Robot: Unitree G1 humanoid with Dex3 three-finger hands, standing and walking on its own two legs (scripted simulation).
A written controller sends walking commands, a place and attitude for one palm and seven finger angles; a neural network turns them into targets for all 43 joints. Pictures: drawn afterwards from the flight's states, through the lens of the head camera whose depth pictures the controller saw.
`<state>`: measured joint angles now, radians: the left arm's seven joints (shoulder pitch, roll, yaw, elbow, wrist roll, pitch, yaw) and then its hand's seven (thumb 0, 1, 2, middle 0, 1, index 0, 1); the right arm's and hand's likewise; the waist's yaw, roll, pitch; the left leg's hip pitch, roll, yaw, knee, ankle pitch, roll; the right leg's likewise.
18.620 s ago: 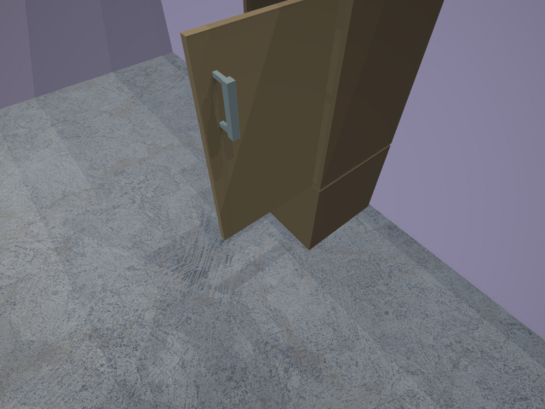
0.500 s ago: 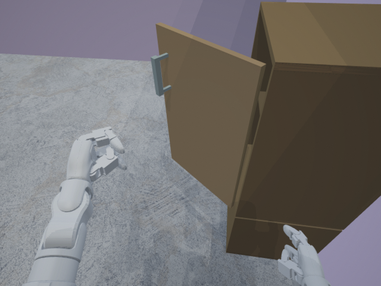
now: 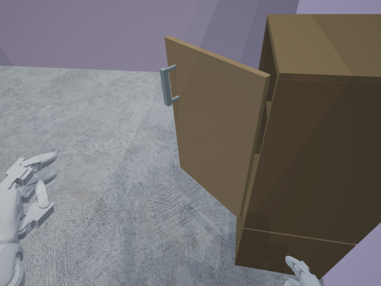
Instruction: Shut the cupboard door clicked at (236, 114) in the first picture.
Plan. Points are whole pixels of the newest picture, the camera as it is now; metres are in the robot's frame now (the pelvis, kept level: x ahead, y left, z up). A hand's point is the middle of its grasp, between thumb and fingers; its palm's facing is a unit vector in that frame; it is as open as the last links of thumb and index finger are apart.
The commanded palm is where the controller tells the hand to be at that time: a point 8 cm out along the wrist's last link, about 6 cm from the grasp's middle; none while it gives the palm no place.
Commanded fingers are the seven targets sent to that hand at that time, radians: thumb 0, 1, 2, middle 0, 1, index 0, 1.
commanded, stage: draw the hand back to the body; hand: left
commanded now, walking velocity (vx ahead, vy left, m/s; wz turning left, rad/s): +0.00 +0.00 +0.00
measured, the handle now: (170, 85) +0.67 +0.15 +0.11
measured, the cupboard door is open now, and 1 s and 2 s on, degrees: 51 51 51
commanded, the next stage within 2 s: step back with the hand held close in 0.40 s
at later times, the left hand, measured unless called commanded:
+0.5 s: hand (40, 213) +0.17 +0.26 +0.16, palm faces +0.47 -0.78 -0.40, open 7.4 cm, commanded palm +0.13 +0.29 +0.17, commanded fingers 0.00 0.90 0.90 -0.20 -0.30 -0.20 -0.30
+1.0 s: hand (19, 225) +0.15 +0.28 +0.16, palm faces +0.40 -0.78 -0.49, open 7.4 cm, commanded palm +0.09 +0.31 +0.17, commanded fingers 0.00 0.90 0.90 -0.20 -0.30 -0.20 -0.30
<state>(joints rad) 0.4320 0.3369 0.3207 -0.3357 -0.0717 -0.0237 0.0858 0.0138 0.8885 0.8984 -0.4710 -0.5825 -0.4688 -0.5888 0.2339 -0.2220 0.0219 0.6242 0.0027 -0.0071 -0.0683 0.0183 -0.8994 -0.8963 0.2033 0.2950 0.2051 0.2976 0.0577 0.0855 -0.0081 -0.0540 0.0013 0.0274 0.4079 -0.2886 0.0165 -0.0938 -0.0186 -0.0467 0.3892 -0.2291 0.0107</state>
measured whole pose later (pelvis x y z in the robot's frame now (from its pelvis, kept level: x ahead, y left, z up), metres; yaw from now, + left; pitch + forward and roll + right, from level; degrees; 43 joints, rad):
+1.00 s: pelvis -0.05 +0.02 -0.01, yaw -1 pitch +0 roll -1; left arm 0.54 0.45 0.44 -0.48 -0.05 -0.17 0.14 0.01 0.88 0.90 -0.21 -0.30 -0.21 -0.30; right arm 0.19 -0.22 -0.01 0.52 0.01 0.04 -0.08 0.02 -0.90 -0.90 0.20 0.29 0.20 0.30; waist 0.00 -0.01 0.00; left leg -0.28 -0.02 0.06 0.54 -0.27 0.05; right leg -0.31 -0.04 -0.01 0.50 -0.19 0.03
